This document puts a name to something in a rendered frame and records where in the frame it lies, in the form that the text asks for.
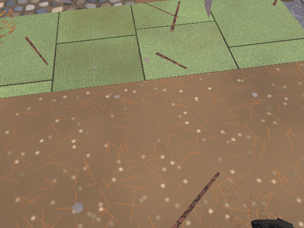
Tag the right robot hand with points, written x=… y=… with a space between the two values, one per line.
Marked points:
x=271 y=223

